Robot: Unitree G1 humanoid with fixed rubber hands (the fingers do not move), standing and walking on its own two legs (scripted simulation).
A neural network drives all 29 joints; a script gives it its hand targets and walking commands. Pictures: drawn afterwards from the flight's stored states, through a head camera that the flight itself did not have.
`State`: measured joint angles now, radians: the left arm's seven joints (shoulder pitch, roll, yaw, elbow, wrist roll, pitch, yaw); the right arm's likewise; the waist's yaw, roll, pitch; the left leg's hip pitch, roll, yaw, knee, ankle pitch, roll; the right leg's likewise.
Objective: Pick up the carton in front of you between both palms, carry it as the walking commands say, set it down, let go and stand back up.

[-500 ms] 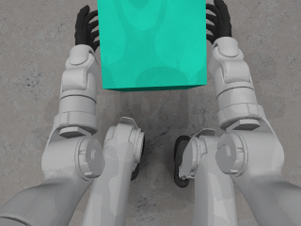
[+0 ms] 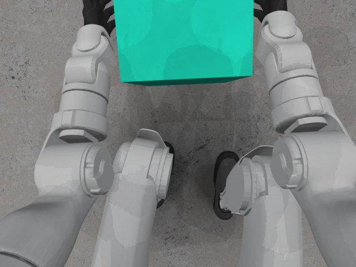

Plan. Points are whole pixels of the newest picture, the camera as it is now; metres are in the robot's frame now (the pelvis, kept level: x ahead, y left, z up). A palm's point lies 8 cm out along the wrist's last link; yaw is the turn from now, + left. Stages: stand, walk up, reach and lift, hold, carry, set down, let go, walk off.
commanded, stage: set down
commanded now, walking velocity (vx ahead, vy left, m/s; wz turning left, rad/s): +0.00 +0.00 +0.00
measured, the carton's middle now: (184, 33) +0.52 +0.07 -0.22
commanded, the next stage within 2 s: none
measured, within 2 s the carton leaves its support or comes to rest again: rests again in 0.24 s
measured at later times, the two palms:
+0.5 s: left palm (100, 32) +0.49 +0.22 -0.16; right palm (268, 22) +0.54 -0.08 -0.17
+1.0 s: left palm (99, 41) +0.48 +0.23 -0.18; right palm (277, 27) +0.54 -0.11 -0.19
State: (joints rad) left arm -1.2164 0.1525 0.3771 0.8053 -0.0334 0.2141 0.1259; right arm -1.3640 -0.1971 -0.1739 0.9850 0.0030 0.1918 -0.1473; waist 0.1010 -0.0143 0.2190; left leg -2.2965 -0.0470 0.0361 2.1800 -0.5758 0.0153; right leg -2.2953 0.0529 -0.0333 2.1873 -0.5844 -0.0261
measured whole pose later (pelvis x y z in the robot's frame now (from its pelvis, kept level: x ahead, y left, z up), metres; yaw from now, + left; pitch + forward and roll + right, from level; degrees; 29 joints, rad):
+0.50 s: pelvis -0.01 -0.01 -0.01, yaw +0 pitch +34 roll +2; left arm -1.31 0.22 0.40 0.98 -0.01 0.17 0.04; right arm -1.46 -0.22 -0.20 1.11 -0.03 0.17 -0.09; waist 0.10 -0.01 0.34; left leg -2.26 -0.04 0.05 2.22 -0.56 0.00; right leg -2.28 0.07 -0.02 2.24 -0.56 -0.03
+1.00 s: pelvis -0.01 +0.00 -0.01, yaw +1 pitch +32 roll +2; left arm -1.35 0.27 0.34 1.11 -0.07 0.06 0.05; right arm -1.49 -0.32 -0.12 1.18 0.03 0.09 -0.09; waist 0.10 0.01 0.44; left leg -2.22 -0.04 0.05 2.23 -0.57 0.00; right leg -2.24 0.07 -0.02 2.25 -0.57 -0.02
